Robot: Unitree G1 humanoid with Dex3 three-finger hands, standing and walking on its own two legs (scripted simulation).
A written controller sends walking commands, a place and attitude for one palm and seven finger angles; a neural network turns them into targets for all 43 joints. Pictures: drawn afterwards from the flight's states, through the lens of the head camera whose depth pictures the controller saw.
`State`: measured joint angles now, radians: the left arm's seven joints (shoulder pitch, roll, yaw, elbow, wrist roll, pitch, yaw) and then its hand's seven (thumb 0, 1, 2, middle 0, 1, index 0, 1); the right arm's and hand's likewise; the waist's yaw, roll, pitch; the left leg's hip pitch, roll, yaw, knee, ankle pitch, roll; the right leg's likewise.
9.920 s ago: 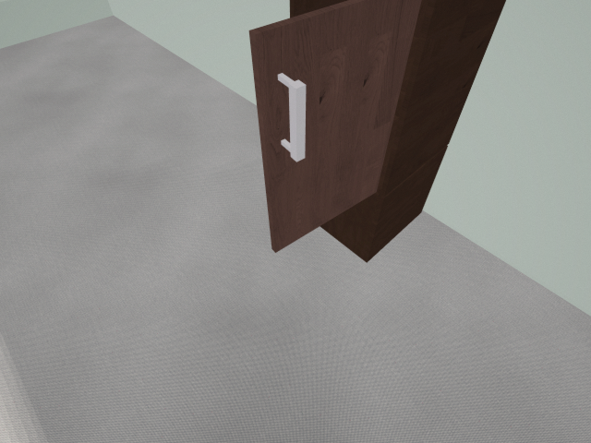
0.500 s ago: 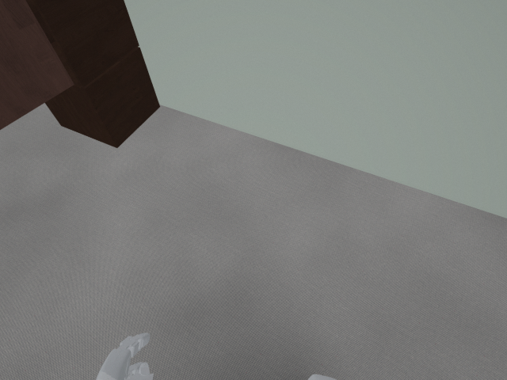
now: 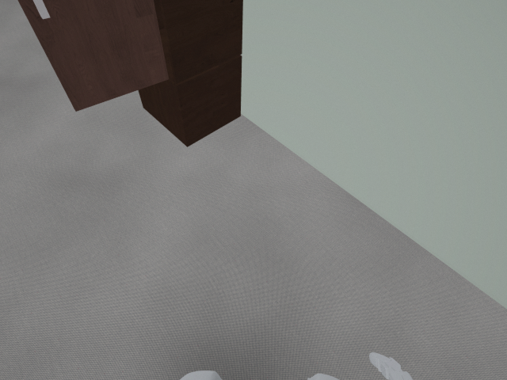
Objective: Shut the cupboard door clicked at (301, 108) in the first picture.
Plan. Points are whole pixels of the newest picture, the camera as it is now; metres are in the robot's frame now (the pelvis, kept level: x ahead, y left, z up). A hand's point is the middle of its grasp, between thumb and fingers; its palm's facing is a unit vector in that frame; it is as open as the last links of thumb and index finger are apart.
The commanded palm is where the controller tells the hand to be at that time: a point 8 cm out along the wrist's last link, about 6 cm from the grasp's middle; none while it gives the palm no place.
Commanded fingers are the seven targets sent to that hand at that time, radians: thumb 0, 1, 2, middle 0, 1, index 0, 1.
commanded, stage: walk to a spot facing it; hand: left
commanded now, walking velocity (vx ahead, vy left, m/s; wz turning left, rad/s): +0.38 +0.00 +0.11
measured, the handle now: out of the picture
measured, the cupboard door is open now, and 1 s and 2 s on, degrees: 83 83 83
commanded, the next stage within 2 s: turn to face it in 0.88 s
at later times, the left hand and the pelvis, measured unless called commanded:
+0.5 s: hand (215, 260) +0.35 +0.11 -0.14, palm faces +0.05 -0.98 -0.19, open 7.3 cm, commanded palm none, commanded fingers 0.00 0.90 0.90 -0.20 -0.30 -0.20 -0.30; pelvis +0.24 -0.06 +0.01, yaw +5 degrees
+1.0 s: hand (196, 250) +0.38 +0.16 -0.18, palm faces +0.33 -0.93 -0.15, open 7.4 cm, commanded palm none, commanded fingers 0.00 0.90 0.90 -0.20 -0.30 -0.20 -0.30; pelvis +0.47 +0.02 +0.00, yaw +15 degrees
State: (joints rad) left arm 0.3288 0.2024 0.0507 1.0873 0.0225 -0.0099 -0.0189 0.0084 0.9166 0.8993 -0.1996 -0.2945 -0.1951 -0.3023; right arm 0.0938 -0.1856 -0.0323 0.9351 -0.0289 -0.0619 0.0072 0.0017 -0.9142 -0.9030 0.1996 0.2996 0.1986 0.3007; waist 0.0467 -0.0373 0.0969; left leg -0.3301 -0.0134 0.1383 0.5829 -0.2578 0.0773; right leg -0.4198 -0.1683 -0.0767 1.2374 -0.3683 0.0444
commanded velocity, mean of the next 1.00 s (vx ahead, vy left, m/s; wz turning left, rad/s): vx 0.33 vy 0.00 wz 0.25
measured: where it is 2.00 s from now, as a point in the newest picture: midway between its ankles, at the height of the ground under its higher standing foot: (258, 257)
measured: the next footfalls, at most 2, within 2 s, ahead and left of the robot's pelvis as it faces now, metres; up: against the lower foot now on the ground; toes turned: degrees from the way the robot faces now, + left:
right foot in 0.36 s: +0.30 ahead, -0.15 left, +0.00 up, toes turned -6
left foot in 0.86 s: +0.54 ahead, +0.11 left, +0.00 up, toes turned +21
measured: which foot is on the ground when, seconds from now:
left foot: down 0.00-0.38, up 0.40-0.84, down 0.86-1.00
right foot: up 0.00-0.34, down 0.36-0.86, up 0.88-1.00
